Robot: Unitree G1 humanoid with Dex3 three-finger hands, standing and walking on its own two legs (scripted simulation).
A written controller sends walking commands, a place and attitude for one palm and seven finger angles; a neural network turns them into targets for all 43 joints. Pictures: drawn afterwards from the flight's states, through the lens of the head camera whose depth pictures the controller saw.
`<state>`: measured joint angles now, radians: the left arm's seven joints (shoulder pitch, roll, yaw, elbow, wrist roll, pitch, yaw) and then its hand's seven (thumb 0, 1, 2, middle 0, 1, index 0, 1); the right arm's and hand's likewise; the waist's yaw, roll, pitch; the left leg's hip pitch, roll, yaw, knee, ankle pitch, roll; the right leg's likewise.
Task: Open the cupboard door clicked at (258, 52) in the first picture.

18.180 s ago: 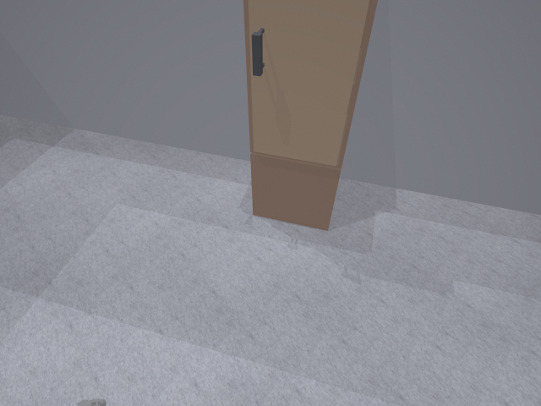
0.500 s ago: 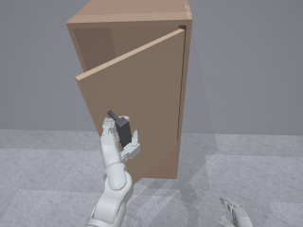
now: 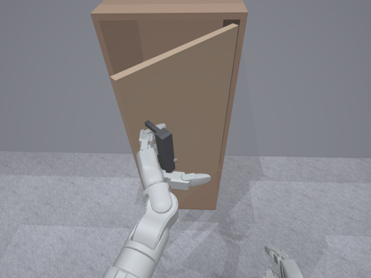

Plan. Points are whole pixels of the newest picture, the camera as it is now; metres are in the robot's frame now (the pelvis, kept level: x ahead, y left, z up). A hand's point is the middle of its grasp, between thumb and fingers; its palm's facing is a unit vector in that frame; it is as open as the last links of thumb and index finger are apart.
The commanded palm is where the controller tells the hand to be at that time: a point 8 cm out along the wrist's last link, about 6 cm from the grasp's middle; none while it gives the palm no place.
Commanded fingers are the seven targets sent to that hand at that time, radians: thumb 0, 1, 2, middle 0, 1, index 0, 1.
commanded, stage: open thumb and fingers to let go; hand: left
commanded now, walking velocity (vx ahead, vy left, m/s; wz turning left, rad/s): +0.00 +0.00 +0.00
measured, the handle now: (159, 147) +0.38 +0.08 +0.10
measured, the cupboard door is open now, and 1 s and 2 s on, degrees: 46 48 48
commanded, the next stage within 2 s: slide the hand sideways off the handle in 0.14 s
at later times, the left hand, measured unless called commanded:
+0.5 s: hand (175, 171) +0.31 +0.04 +0.10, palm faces -0.10 -1.00 +0.00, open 16.3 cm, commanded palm +0.29 +0.08 +0.09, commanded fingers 0.00 -0.50 0.30 -0.15 -0.30 -0.15 -0.30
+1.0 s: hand (160, 188) +0.27 +0.07 +0.10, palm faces -0.03 -1.00 +0.02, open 16.3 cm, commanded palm +0.24 +0.12 +0.09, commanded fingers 0.00 -0.50 0.30 -0.15 -0.30 -0.15 -0.30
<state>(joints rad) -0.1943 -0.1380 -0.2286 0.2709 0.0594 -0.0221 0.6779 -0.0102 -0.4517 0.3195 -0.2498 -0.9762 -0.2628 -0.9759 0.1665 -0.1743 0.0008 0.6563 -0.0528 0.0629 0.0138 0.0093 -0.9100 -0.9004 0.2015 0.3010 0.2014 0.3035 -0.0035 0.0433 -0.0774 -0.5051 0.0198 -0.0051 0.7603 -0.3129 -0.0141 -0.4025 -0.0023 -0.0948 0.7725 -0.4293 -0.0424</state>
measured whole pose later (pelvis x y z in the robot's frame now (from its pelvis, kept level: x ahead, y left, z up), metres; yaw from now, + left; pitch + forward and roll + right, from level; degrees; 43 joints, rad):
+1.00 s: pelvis +0.02 +0.01 +0.01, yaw -2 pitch +3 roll +0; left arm 0.24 0.04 -0.22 -0.12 -0.05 -0.13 0.14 -0.02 -0.50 0.30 -0.15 -0.30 -0.15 -0.30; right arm 0.20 -0.20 0.03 0.49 0.00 0.00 0.01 0.01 -0.91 -0.90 0.20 0.30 0.20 0.30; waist 0.01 0.04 -0.06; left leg -0.44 0.02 0.03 0.73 -0.33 0.00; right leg -0.34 0.00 -0.06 0.73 -0.43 -0.03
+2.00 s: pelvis +0.02 +0.01 +0.00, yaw +0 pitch +2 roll -1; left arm 0.51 0.20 0.05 -0.40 -0.23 -0.07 -0.11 -0.02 -0.50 0.30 -0.15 -0.30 -0.16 -0.30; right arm 0.26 -0.23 0.05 0.50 0.03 -0.15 -0.05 0.01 -0.91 -0.90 0.20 0.30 0.20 0.30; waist 0.03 0.06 -0.09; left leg -0.46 0.02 0.00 0.77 -0.36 0.00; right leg -0.34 0.00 -0.08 0.74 -0.45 -0.02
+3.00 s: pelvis +0.03 +0.02 +0.04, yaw -2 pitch -4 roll +0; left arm 0.47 0.33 0.31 -0.36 -0.07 -0.07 0.12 0.01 0.86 0.88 -0.21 -0.30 -0.21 -0.30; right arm 0.19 -0.23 0.01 0.65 -0.01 -0.08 -0.07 0.01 -0.91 -0.90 0.20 0.30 0.20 0.30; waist 0.07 0.05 0.02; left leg -0.11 0.01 0.05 0.40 -0.21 0.01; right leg -0.01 0.00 -0.04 0.35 -0.27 -0.01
